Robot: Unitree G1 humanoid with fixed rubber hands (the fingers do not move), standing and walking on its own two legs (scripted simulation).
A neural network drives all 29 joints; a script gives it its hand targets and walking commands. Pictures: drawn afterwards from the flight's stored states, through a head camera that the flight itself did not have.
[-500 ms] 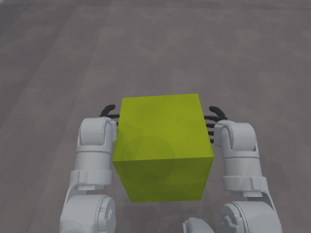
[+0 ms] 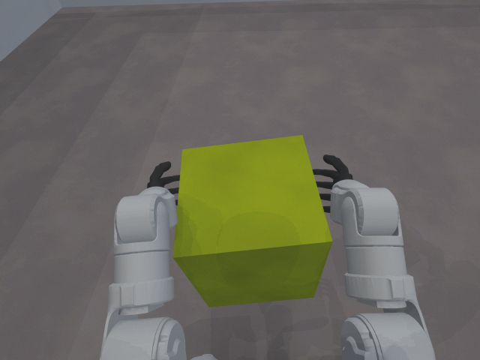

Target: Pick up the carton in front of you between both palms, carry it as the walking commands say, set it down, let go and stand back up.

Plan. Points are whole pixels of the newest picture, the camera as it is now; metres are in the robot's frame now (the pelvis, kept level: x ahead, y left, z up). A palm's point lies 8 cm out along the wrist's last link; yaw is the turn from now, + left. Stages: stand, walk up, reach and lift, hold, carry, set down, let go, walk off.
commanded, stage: carry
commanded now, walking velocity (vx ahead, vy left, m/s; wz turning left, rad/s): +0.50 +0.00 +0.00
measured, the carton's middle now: (252, 227) +0.36 +0.01 +0.00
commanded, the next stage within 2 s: none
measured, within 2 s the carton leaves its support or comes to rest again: neither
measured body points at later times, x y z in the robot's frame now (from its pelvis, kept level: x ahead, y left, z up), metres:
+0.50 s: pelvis +0.28 +0.06 +0.00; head +0.28 +0.08 +0.45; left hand +0.58 +0.19 +0.04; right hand +0.55 -0.11 +0.05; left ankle +0.33 +0.13 -0.75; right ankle +0.28 -0.08 -0.72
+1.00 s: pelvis +0.39 +0.03 -0.02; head +0.35 +0.03 +0.43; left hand +0.68 +0.17 +0.07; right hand +0.67 -0.13 +0.07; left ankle +0.33 +0.13 -0.75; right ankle +0.39 -0.08 -0.75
